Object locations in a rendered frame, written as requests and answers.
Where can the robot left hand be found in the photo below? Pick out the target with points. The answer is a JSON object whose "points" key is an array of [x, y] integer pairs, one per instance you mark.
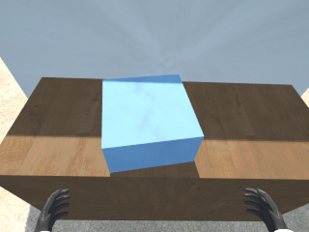
{"points": [[47, 216]]}

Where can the pedestal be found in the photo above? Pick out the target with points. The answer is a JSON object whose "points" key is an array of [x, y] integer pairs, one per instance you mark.
{"points": [[256, 136]]}

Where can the carton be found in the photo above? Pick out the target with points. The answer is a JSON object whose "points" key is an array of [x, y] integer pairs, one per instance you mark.
{"points": [[147, 121]]}

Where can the robot right hand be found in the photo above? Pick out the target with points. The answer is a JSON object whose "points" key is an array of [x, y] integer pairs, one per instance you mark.
{"points": [[268, 213]]}

